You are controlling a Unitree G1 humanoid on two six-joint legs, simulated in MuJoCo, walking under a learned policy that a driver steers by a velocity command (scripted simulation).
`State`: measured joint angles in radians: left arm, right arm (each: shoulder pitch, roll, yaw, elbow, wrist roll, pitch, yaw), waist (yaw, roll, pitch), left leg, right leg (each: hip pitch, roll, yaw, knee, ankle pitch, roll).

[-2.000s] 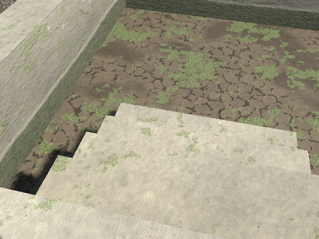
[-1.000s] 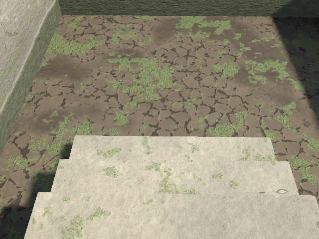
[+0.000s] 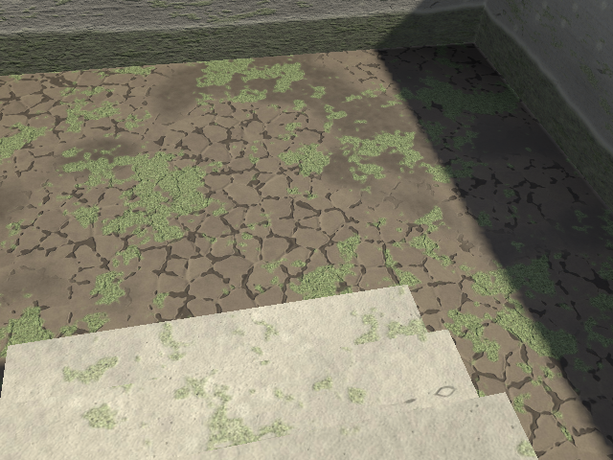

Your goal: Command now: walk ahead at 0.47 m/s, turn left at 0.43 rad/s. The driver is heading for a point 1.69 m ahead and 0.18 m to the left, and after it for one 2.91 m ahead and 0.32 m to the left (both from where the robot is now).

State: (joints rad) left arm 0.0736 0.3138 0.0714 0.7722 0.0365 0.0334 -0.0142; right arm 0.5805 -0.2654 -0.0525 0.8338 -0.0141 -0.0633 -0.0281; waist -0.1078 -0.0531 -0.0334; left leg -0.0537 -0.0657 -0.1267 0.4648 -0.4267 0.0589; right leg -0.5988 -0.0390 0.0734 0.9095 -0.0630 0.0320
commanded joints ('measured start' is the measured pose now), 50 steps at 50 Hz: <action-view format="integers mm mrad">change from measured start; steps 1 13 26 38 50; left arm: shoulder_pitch -227 469 462 768 658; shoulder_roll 88 130 31 -3 -48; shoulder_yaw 21 16 -14 -24 -3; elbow -140 77 133 276 254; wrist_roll -7 8 -9 41 -59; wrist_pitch -33 -88 -123 -140 -68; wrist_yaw -7 -18 15 65 89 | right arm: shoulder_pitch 44 158 -384 -921 -147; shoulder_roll -168 -20 -30 4 -117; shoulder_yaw -52 -17 -24 -13 -22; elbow -20 -29 -64 -143 147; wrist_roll -3 41 -35 -29 -2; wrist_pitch -18 47 112 15 18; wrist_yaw -20 -23 55 62 55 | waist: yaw -11 63 93 325 84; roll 160 -241 -38 -47 140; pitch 154 -173 70 252 -227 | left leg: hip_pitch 96 -865 -813 -1207 428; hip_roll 223 -12 66 70 505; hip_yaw -320 -45 24 -2 -121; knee -2 1546 833 426 159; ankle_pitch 184 -445 496 533 1257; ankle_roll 211 36 41 49 96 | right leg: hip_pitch -313 1091 445 872 -239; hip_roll -41 -309 -294 -301 7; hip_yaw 71 157 72 68 9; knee -205 -126 -470 -302 1000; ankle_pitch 167 996 126 -25 -665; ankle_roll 15 60 -189 -180 -84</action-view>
